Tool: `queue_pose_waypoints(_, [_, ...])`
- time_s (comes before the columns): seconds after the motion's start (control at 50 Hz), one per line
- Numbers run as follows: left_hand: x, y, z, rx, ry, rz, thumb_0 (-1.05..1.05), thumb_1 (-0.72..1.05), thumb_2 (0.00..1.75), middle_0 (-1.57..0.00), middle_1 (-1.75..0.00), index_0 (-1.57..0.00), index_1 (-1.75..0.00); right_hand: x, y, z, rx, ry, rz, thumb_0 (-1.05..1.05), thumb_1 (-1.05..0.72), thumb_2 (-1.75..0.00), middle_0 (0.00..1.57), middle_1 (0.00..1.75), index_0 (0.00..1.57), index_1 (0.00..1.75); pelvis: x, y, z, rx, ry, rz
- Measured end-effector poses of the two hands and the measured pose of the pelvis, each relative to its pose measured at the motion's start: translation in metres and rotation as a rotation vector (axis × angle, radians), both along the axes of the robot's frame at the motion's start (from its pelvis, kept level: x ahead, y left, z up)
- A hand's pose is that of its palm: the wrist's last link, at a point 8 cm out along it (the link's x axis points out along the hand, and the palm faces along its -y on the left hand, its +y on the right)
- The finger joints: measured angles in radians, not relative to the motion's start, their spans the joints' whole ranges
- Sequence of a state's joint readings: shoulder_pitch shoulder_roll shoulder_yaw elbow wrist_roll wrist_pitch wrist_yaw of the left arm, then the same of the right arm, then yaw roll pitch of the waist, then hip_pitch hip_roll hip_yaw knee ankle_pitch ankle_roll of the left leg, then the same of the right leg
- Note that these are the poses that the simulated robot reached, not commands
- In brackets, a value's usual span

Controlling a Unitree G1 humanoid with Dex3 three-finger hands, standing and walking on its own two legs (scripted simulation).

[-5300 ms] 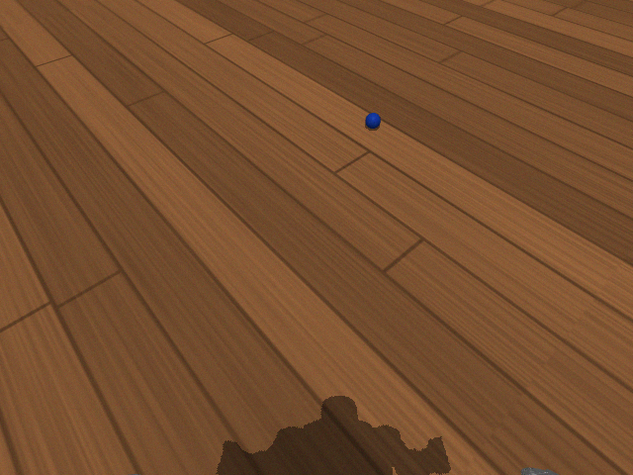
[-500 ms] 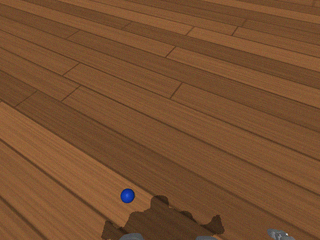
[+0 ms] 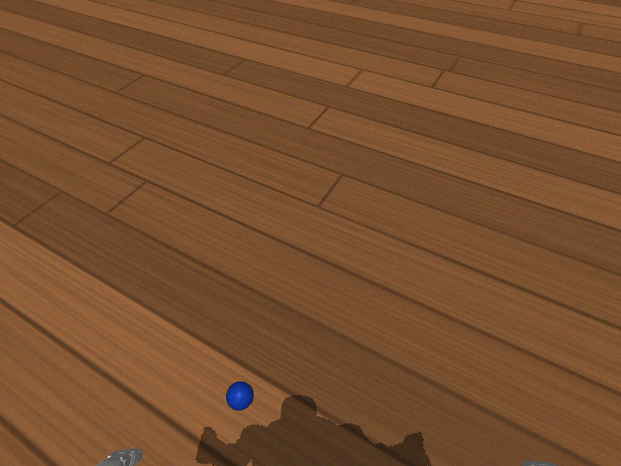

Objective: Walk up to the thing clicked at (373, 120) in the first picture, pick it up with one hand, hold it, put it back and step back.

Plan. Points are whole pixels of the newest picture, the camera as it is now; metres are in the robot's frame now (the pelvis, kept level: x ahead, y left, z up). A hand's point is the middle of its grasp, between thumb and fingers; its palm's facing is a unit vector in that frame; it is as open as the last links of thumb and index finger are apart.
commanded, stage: walk up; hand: left
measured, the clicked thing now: (239, 395) +0.40 +0.24 -0.74
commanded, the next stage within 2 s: stand in 0.52 s
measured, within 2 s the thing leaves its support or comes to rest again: neither
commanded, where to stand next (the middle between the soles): +0.04 +0.00 m, yaw +2 degrees
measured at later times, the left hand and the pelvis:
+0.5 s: hand out of the picture +0.09 +0.27 -0.16, palm faces -0.01 -0.94 -0.34, open 7.4 cm; pelvis +0.01 +0.01 +0.00, yaw +0 degrees
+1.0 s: hand out of the picture +0.07 +0.26 -0.16, palm faces -0.02 -0.94 -0.34, open 7.4 cm; pelvis +0.00 +0.01 +0.00, yaw +1 degrees
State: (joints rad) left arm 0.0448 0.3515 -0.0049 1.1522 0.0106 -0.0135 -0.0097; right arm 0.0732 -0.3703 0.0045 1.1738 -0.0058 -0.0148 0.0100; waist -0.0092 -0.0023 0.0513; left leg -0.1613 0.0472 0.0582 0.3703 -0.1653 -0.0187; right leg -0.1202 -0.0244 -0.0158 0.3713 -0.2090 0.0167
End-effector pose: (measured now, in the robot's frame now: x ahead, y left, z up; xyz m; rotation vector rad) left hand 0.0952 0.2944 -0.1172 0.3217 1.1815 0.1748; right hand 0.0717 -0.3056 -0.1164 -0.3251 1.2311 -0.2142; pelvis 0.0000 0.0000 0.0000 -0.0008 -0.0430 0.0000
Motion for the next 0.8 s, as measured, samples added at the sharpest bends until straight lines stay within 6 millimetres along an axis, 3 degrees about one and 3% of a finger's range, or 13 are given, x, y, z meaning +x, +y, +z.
queue_pose_waypoints(0.2, [-0.016,0.007,-0.006,-0.007,0.06,0.026,0.01,0.9,0.9,-0.21,-0.3,-0.2,-0.3,-0.011,0.01,-0.001,0.004,0.043,-0.012,0.01,-0.91,-0.9,0.2,0.3,0.2,0.3,0.004,0.006,0.001,-0.002,0.005,0.001])
queue_pose_waypoints(0.58, [-0.012,0.016,-0.001,0.004,0.039,0.036,0.0,0.91,0.9,-0.21,-0.3,-0.2,-0.3,0.025,0.026,0.001,0.021,-0.037,0.02,0.01,-0.91,-0.9,0.2,0.3,0.2,0.3,0.009,0.013,0.002,0.001,0.007,0.008])
queue_pose_waypoints(0.8, [-0.02,0.016,-0.001,0.005,0.05,0.034,0.0,0.91,0.9,-0.21,-0.3,-0.2,-0.3,0.025,0.024,0.003,0.018,-0.03,0.026,0.01,-0.91,-0.9,0.2,0.3,0.2,0.3,0.005,0.012,0.003,0.0,0.009,0.01])
